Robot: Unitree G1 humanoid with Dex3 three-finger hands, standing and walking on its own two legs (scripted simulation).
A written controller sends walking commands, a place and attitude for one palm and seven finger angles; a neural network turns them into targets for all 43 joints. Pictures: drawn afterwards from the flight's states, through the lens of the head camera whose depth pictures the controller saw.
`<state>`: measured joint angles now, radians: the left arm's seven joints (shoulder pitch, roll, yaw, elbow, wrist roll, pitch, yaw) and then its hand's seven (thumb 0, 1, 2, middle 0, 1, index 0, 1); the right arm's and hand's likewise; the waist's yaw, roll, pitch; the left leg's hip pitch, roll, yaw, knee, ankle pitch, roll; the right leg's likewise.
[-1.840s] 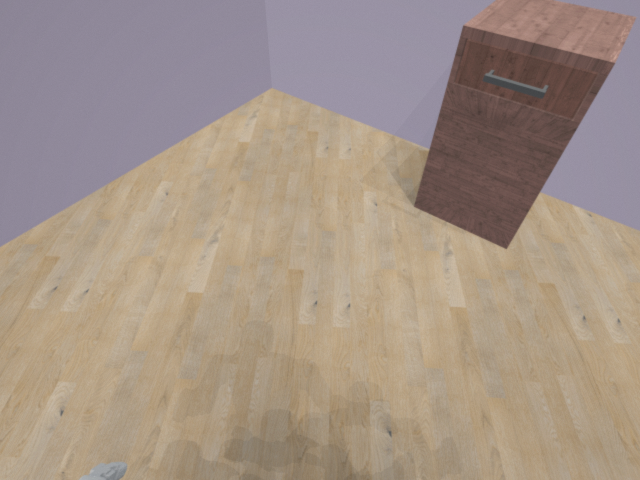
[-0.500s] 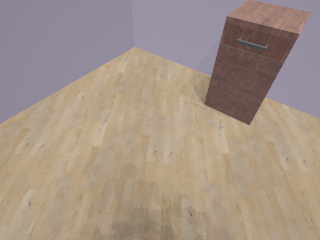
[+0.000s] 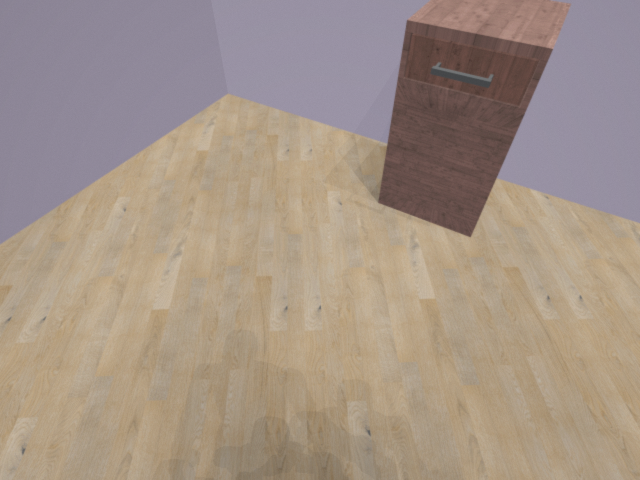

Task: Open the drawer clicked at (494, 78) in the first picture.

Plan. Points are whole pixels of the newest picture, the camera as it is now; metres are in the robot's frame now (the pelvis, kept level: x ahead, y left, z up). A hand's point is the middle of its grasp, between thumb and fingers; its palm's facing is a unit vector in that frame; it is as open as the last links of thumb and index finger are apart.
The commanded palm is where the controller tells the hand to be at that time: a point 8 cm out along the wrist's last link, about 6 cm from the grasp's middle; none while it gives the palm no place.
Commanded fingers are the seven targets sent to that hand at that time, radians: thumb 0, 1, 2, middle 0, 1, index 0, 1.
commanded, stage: walk to a spot facing it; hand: left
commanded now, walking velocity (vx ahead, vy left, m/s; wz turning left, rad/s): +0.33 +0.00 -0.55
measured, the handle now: (462, 73) +1.29 -0.34 -0.08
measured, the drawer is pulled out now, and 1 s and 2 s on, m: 0.00 0.00 0.00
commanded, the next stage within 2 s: turn to face it in 1.50 s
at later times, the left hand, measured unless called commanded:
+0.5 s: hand (172, 457) +0.18 +0.25 -0.19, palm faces -0.13 -0.97 -0.19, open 7.4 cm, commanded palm none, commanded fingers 0.00 0.90 0.90 -0.20 -0.30 -0.20 -0.30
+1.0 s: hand (326, 252) +0.57 +0.04 -0.15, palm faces -0.56 -0.80 -0.22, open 7.4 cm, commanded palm none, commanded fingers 0.00 0.90 0.90 -0.20 -0.30 -0.20 -0.30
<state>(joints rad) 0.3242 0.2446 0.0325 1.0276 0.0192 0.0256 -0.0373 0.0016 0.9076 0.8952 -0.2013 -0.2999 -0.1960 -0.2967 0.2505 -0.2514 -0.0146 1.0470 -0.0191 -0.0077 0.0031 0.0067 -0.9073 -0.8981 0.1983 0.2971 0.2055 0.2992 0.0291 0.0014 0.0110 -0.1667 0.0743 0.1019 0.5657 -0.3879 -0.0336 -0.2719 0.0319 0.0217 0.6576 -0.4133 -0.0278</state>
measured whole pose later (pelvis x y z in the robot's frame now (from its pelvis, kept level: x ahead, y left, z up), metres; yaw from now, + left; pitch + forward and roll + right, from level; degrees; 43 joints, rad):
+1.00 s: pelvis +0.35 -0.04 +0.00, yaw -33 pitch -1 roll +0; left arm 0.10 0.22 0.05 0.88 0.01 -0.04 -0.03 0.00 0.91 0.90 -0.20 -0.30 -0.20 -0.30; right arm 0.33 -0.24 -0.04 1.03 -0.02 0.00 0.00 0.01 -0.91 -0.90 0.19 0.30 0.20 0.30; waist -0.05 0.02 0.10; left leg -0.40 0.17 0.11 1.25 -0.44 -0.07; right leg -0.35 0.01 -0.10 0.62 -0.26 -0.06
